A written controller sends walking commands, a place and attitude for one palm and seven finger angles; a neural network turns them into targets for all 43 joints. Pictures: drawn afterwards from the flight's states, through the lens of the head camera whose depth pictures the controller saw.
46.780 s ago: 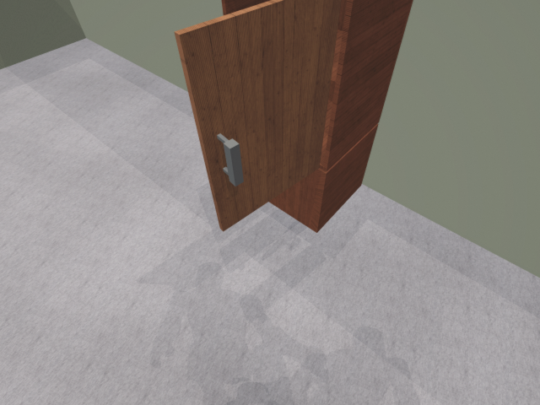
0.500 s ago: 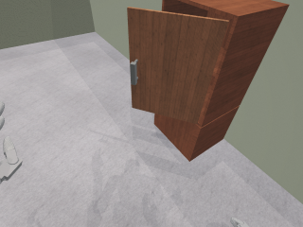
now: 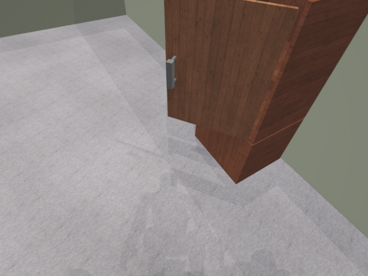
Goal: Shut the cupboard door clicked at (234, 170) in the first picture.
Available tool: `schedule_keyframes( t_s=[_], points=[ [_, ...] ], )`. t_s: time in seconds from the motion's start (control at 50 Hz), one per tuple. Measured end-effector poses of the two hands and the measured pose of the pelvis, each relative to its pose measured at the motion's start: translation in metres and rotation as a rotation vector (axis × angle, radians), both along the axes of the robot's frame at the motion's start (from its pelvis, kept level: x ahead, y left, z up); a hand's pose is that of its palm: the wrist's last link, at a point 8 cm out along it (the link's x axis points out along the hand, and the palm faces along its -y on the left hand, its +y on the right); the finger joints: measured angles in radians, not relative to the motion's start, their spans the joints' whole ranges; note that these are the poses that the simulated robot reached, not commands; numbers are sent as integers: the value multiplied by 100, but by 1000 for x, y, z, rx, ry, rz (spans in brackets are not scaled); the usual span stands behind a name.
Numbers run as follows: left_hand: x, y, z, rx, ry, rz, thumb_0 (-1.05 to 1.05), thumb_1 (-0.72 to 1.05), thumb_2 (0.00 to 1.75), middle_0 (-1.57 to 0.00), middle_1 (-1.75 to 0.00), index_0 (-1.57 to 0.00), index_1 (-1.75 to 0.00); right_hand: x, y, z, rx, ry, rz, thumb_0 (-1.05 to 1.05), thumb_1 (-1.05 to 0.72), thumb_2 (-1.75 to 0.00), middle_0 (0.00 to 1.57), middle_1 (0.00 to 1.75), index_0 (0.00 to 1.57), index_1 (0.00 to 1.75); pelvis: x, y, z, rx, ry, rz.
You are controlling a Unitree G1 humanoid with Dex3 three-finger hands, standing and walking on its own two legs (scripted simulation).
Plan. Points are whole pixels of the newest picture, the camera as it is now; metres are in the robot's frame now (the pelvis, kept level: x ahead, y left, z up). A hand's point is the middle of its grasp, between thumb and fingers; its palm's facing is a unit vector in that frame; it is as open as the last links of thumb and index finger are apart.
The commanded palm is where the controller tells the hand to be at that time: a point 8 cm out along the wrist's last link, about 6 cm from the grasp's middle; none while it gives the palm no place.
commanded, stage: let the arm hang, fingers relaxed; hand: left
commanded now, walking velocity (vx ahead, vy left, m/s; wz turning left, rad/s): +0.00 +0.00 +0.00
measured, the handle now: (172, 72) +0.88 +0.10 -0.05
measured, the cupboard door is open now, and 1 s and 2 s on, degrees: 37 37 37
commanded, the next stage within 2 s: look to check the result in 0.62 s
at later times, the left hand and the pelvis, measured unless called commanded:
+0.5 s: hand out of the picture -0.03 +0.14 -0.18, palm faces +0.02 -0.99 -0.11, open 7.4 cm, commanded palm none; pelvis +0.01 +0.01 +0.00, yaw -2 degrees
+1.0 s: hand out of the picture -0.05 +0.18 -0.17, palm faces +0.01 -0.98 -0.17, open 7.4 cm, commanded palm none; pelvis +0.01 +0.02 +0.00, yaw -2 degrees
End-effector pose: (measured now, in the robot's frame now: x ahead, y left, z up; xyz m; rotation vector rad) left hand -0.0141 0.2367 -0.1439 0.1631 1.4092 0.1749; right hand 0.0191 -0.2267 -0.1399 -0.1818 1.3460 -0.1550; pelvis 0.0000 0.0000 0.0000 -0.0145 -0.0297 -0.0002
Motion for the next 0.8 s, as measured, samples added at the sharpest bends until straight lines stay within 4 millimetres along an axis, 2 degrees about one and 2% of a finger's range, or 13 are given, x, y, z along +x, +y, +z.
schedule_keyframes(
  t_s=[0.06, 0.14, 0.3, 0.42, 0.52, 0.8],
  points=[
    [-20, 0, 3, 1, 68, 2, -1, 95, 90, -20, -30, -20, -29, -16, 4, -3, 13, 36, -29, 0, -92, -89, 20, 30, 20, 30, 1, 2, 1, 2, -6, -9],
    [-35, -6, 5, -10, 115, 7, 0, 93, 90, -20, -30, -20, -29, -36, 12, -6, 31, 82, -53, 0, -92, -89, 20, 30, 20, 30, 2, 5, 3, 6, -10, -18],
    [-34, -25, 0, -58, 103, 12, 0, 91, 90, -20, -30, -20, -29, -58, 29, -7, 60, 129, -80, 0, -91, -89, 20, 30, 20, 30, 5, 7, 3, 12, -15, -23],
    [-23, -38, -5, -94, 68, 7, 0, 91, 90, -20, -30, -20, -29, -60, 39, -7, 70, 121, -93, 0, -91, -89, 20, 30, 20, 30, 6, 9, 3, 12, -18, -27],
    [-19, -40, -6, -107, 52, 6, 0, 91, 90, -20, -30, -20, -29, -57, 44, -7, 74, 106, -97, 0, -91, -89, 20, 30, 20, 30, 6, 11, 3, 12, -18, -29],
    [-32, -19, -1, -64, 98, 12, 0, 91, 90, -20, -30, -20, -29, -54, 46, -8, 69, 103, -96, 0, -91, -89, 20, 30, 20, 30, 6, 18, 3, 15, -11, -33]
  ],
)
